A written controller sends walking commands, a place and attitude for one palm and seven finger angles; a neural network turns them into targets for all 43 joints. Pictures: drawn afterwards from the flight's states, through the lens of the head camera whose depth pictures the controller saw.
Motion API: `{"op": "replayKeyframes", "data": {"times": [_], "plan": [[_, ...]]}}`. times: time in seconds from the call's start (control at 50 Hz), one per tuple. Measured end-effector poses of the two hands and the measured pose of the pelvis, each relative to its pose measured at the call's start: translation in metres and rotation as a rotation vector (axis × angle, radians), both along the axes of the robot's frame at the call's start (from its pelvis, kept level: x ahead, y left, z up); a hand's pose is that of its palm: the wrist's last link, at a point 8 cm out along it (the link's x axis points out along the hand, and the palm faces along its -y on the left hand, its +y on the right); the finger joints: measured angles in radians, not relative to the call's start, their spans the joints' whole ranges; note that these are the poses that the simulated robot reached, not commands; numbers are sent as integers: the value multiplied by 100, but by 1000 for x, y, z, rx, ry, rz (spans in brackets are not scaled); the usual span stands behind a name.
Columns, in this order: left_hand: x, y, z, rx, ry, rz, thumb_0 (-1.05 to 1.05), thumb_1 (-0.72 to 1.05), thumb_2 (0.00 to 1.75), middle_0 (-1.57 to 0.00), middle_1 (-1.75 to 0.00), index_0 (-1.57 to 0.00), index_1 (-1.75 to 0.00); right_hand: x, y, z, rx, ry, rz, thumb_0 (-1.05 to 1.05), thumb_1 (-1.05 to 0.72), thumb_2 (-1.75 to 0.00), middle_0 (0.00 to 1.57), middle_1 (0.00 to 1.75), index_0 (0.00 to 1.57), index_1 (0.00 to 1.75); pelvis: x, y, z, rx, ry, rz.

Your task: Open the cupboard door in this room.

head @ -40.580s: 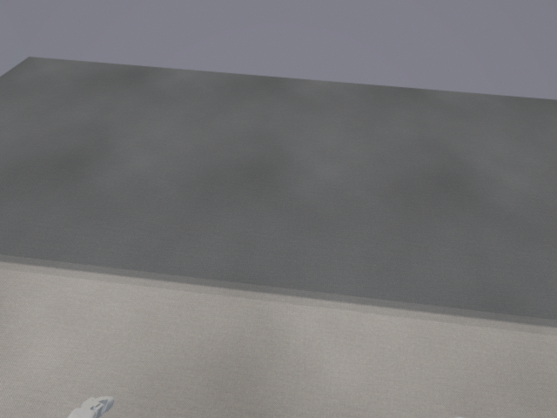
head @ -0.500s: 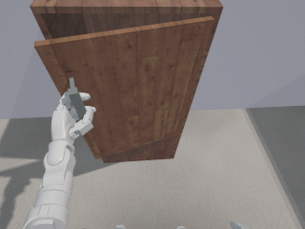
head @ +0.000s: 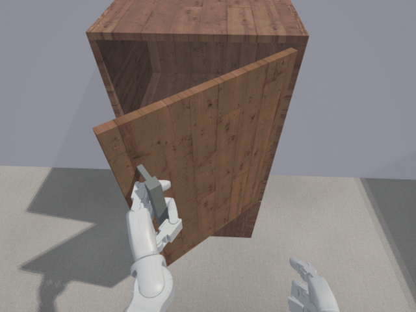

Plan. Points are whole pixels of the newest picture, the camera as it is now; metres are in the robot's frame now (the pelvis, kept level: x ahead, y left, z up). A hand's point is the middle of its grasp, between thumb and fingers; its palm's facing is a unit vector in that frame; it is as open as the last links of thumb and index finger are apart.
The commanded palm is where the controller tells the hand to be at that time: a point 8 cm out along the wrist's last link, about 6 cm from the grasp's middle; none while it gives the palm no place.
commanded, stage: open thumb and fingers to let go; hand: left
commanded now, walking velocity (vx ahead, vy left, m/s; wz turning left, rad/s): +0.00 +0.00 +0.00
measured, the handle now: (153, 198) +0.31 +0.12 +0.07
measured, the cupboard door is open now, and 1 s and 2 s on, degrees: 39 40 43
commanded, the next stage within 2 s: slide the hand sideways off the handle in 0.90 s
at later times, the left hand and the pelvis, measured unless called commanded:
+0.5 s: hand (179, 220) +0.27 +0.07 +0.07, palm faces +0.38 -0.92 -0.02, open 10.5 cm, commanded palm +0.23 +0.12 +0.06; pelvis +0.00 -0.02 +0.00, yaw +1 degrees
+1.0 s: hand (176, 221) +0.27 +0.07 +0.07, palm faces +0.30 -0.96 -0.01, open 14.5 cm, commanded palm +0.22 +0.12 +0.06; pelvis +0.00 +0.01 +0.00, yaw +0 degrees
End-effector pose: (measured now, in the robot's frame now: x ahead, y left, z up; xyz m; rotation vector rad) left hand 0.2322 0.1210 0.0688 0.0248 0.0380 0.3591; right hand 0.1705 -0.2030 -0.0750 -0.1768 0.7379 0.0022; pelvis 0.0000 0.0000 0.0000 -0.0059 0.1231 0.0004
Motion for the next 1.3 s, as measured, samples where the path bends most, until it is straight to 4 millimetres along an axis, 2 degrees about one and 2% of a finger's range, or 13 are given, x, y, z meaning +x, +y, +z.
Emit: {"op": "replayKeyframes", "data": {"times": [0.1, 0.28, 0.38, 0.58, 0.7, 0.8, 1.02, 1.06, 1.18, 1.22, 1.3], "plan": [[-12, -12, 1, 1, 15, -29, 1, 69, 76, -32, -132, -36, -134, -3, -15, 1, -11, -13, -14, 1, -90, -90, 20, 30, 20, 30, 0, -10, 1, 5, -20, 6], [-3, -12, -1, -11, 0, 54, 1, 58, 75, -36, -132, -38, -133, -7, -34, -8, -50, 26, -16, 1, -90, -90, 20, 30, 20, 30, -4, -22, 0, 18, -7, 14], [-3, -11, -2, -12, -2, 47, 1, 37, 66, -36, -129, -37, -130, -9, -37, -10, -47, 41, -25, 1, -90, -90, 20, 30, 20, 30, -2, -23, 1, 22, 1, 13], [0, -9, -2, -16, -11, 27, 0, -22, 41, -32, -122, -34, -122, -9, -31, -12, -44, 50, -36, 1, -90, -90, 20, 30, 20, 30, 0, -17, 1, 20, 7, 8], [1, -7, -3, -9, -13, 7, 0, -41, 33, -29, -109, -32, -109, -7, -22, -10, -39, 36, -34, 1, -90, -90, 20, 30, 20, 30, 0, -10, -1, 16, 10, 3], [2, -6, -2, -16, -10, -19, -1, -46, 31, -28, -91, -30, -91, -5, -14, -7, -37, 21, -33, 1, -90, -90, 20, 30, 20, 30, 1, -4, -1, 10, 6, 0], [0, -1, -2, -15, -6, -60, -1, -49, 30, -41, -63, -41, -66, -2, 2, -2, -32, -3, -17, 1, -90, -90, 20, 30, 20, 30, -3, 8, -3, -2, -1, -3], [-2, 2, -3, 6, -15, -116, -1, -49, 30, -40, -60, -39, -62, -3, 4, -2, -30, -5, -8, 1, -90, -90, 20, 30, 20, 30, -5, 9, -4, -1, 1, 0], [-12, 10, -4, 53, -41, -482, -1, -49, 30, -28, -43, -22, -45, -16, 4, -7, -30, -10, -25, 1, -90, -90, 20, 30, 20, 30, -12, 17, -8, -6, -2, 0], [-16, 9, -3, -1, -37, -523, -1, -50, 30, -24, -40, -19, -41, -21, 5, -7, -25, -18, -46, 1, -90, -90, 20, 30, 20, 30, -13, 21, -7, -8, -5, -6], [-22, 8, -3, -83, -29, -484, -1, -50, 29, -20, -34, -18, -36, -28, 8, -4, -18, -31, -65, 1, -90, -90, 20, 30, 20, 30, -14, 26, -6, -5, -6, -15]]}}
